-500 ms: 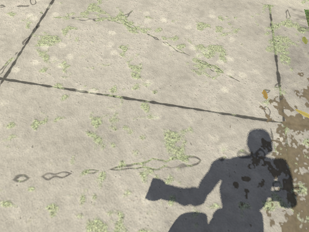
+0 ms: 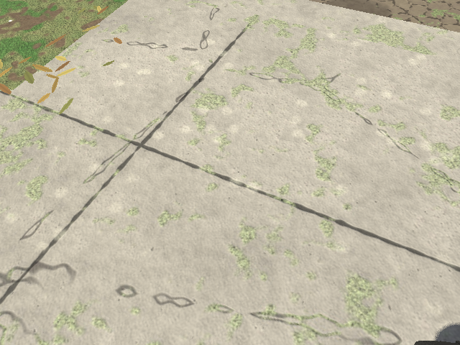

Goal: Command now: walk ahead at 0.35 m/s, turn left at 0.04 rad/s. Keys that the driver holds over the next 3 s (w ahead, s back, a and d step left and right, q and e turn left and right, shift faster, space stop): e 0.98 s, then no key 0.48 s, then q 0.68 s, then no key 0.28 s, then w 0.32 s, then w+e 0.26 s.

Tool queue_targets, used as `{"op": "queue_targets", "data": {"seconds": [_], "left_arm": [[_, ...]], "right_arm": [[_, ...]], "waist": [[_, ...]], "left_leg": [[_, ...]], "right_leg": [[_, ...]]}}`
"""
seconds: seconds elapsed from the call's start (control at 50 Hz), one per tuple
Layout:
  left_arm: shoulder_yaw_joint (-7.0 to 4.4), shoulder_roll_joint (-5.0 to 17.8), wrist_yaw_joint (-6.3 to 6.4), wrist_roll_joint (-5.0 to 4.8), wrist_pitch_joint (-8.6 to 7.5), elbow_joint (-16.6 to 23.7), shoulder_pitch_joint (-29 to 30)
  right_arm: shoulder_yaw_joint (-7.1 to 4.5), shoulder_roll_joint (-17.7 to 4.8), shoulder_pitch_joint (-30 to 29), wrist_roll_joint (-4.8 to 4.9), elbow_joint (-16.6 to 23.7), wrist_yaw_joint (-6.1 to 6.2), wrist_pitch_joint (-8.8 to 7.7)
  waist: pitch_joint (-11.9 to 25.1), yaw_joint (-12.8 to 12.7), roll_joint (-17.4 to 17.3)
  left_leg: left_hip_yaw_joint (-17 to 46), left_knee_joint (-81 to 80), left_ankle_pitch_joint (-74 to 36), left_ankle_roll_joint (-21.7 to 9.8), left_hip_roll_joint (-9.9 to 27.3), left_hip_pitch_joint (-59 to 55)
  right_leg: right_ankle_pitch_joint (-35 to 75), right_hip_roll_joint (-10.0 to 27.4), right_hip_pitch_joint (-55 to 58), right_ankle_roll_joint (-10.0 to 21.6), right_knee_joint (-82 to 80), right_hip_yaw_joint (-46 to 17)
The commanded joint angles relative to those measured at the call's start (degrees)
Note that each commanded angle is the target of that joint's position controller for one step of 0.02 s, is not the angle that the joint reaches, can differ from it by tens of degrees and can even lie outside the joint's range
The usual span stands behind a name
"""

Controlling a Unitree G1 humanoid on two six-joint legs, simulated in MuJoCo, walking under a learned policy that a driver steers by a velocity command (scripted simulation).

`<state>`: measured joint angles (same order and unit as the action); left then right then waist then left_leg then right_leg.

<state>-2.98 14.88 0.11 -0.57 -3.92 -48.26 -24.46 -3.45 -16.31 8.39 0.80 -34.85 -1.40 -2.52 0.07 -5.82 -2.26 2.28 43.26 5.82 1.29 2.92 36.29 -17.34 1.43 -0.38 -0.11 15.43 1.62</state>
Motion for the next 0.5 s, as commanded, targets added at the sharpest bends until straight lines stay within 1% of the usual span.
{"op": "queue_targets", "data": {"seconds": [0.02, 0.04, 0.06, 0.08, 0.1, 0.12, 0.14, 0.16, 0.18, 0.2, 0.22, 0.24, 0.26, 0.28, 0.3, 0.34, 0.38, 0.4, 0.46, 0.5], "left_arm": [[-2.38, 11.58, 0.01, -0.64, 0.30, 2.03, 0.06], [-2.54, 12.27, 0.03, -0.84, 0.70, 1.62, -0.16], [-2.70, 12.82, 0.15, -1.06, 0.96, 1.56, 0.57], [-2.69, 12.71, 0.33, -1.41, 0.93, 1.91, 2.12], [-2.35, 11.47, 0.37, -1.24, 0.51, 2.37, 2.58], [-0.99, 7.68, 0.32, 0.65, -0.09, 4.93, 3.67], [1.04, 1.97, 0.13, 0.97, -0.13, 4.12, -6.79], [-1.06, 9.36, 0.45, -0.81, 0.29, 2.84, -4.54], [-1.78, 10.60, 0.70, -1.99, 0.93, 4.46, 0.50], [-1.61, 9.19, 1.32, -1.48, 1.76, 4.52, 2.29], [-1.83, 8.65, 1.81, -0.63, 2.93, 4.29, 2.43], [-1.85, 7.34, 2.07, -0.57, 4.29, 4.16, 0.94], [-1.82, 6.32, 2.35, -0.54, 5.26, 4.39, 0.20], [-1.88, 5.69, 2.51, -0.48, 5.89, 5.03, 0.21], [-1.98, 5.62, 2.56, -0.25, 6.27, 6.04, 1.39], [-1.84, 5.35, 2.07, 0.23, 6.56, 8.18, 4.81], [-1.66, 5.35, 1.16, 0.29, 6.68, 9.98, 7.85], [-1.73, 5.77, 0.71, 0.22, 6.81, 10.76, 8.97], [-2.29, 7.49, -0.34, 0.03, 7.46, 13.06, 11.66], [-2.66, 7.85, -0.86, 0.08, 7.67, 14.00, 12.06]], "right_arm": [[0.06, -1.48, -11.22, 0.13, 7.34, -1.09, -2.20], [-0.42, -2.51, -10.19, 0.26, 7.24, -1.28, -2.46], [-1.12, -3.95, -7.49, 0.20, 6.51, -1.23, -2.63], [-1.99, -5.52, -2.20, -0.20, 4.77, -0.86, -2.70], [-2.85, -7.70, 3.59, -1.04, 3.19, -0.20, -2.69], [-3.75, -11.92, 12.33, -2.70, 2.18, 0.85, -2.31], [-3.68, -14.65, 12.40, -3.29, 2.16, 1.12, -1.18], [-3.13, -10.53, 12.56, -2.73, 2.54, 1.17, -0.16], [-2.16, -8.15, 8.58, -2.00, 2.28, 1.24, 0.12], [-1.51, -6.19, 4.91, -1.22, 1.60, 1.30, 0.15], [-1.01, -4.51, 1.87, -0.98, 1.28, 1.18, 0.10], [-1.09, -4.57, -0.69, -1.62, 0.79, 1.06, -0.15], [-1.27, -4.57, -2.70, -2.24, 0.52, 1.01, -0.53], [-1.38, -4.65, -4.30, -2.50, 0.24, 1.09, -0.82], [-1.58, -5.09, -5.10, -2.49, -0.19, 1.30, -1.01], [-2.00, -6.11, -5.28, -2.12, -1.24, 1.95, -0.95], [-2.36, -7.21, -5.60, -1.74, -1.91, 2.48, -0.38], [-2.55, -7.85, -5.61, -1.53, -2.25, 2.60, -0.03], [-3.12, -9.66, -5.07, -0.57, -3.30, 2.35, 1.00], [-3.38, -10.42, -5.11, 0.33, -3.96, 2.17, 1.61]], "waist": [[-5.74, -0.41, 10.21], [-4.74, 0.72, 11.16], [-2.87, 2.87, 11.72], [0.38, 6.35, 10.91], [4.71, 9.48, 9.71], [14.17, 12.71, 2.88], [25.74, 8.55, -13.74], [26.70, 11.39, -8.53], [17.87, 10.17, -7.83], [12.65, 8.29, -5.18], [8.75, 6.56, -4.79], [6.62, 4.40, -6.03], [5.48, 3.30, -6.19], [4.48, 2.59, -6.37], [3.66, 2.48, -6.40], [3.49, 3.12, -5.34], [3.65, 3.89, -4.65], [3.65, 4.19, -4.43], [2.89, 4.87, -3.83], [2.70, 4.42, -3.27]], "left_leg": [[-4.35, -8.95, -0.27, -0.25, -3.14, -4.50], [-3.76, -11.07, -0.71, -1.02, -3.79, -7.50], [-3.21, -13.54, -1.88, -2.06, -4.49, -11.97], [-3.48, -17.65, -6.62, -3.71, -5.45, -20.02], [-2.71, -19.11, -14.08, -5.35, -3.73, -30.77], [7.25, -13.72, -33.85, -8.88, 8.04, -48.77], [25.19, -12.41, -44.52, -19.35, 25.67, -62.81], [24.49, -15.83, -36.59, -18.79, 22.60, -55.55], [16.55, -17.23, -33.01, -16.87, 19.38, -49.72], [12.22, -19.26, -29.48, -15.32, 16.45, -42.83], [8.54, -21.75, -26.22, -14.48, 14.65, -35.49], [5.24, -24.63, -23.93, -14.09, 13.47, -28.03], [3.11, -26.71, -21.84, -14.53, 13.04, -23.52], [1.34, -28.06, -20.03, -15.05, 13.20, -21.27], [0.21, -29.02, -18.19, -15.34, 13.65, -20.28], [-1.59, -29.69, -14.42, -15.32, 14.27, -20.72], [-3.11, -30.05, -11.07, -15.17, 14.75, -21.15], [-3.47, -29.94, -9.80, -15.05, 15.20, -21.61], [-3.69, -27.98, -6.37, -14.02, 16.77, -24.04], [-4.49, -24.46, -4.95, -12.06, 16.82, -25.59]], "right_leg": [[22.82, 10.74, -4.81, 9.29, -3.50, -8.16], [27.35, 11.38, -3.95, 8.63, -1.48, -9.03], [33.04, 11.37, -3.14, 7.53, 1.53, -9.33], [40.70, 9.87, -3.50, 5.93, 6.84, -8.14], [41.07, 7.21, -7.07, 3.74, 14.28, -6.54], [20.76, 3.45, -18.67, 0.79, 29.44, -5.18], [-23.13, -2.67, -32.61, -2.74, 48.84, -5.41], [-22.04, -1.25, -32.47, -3.30, 55.26, -10.44], [-19.58, 0.39, -36.82, -3.30, 57.14, -8.28], [-16.18, 2.17, -37.34, -3.69, 55.27, -6.52], [-13.33, 3.26, -34.91, -4.30, 53.51, -5.97], [-10.85, 3.70, -29.89, -4.83, 52.79, -5.33], [-8.96, 3.14, -27.13, -5.22, 52.37, -4.08], [-7.88, 3.09, -26.34, -5.51, 50.50, -3.62], [-6.20, 3.41, -26.47, -5.51, 48.13, -3.54], [-1.81, 4.50, -26.07, -4.74, 42.13, -3.67], [1.53, 4.78, -24.24, -3.77, 36.80, -2.98], [2.11, 4.71, -23.50, -3.34, 34.93, -2.56], [0.11, 4.19, -22.45, -1.74, 30.04, -1.11], [0.52, 3.03, -20.15, -0.12, 23.89, 0.67]]}}
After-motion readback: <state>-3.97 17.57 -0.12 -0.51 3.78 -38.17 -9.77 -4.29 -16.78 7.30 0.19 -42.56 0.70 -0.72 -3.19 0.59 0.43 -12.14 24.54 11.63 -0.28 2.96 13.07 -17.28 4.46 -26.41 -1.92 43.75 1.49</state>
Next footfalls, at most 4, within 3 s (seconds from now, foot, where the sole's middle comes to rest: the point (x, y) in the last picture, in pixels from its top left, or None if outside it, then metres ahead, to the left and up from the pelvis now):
0.10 left None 0.22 0.14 -0.78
0.56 right None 0.18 -0.11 -0.78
1.02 left None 0.25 0.09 -0.78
1.34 right None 0.11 -0.11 -0.78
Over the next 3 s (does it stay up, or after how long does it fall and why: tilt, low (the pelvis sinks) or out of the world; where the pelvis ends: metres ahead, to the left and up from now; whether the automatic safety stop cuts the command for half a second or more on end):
stays up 0.35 0.03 0.00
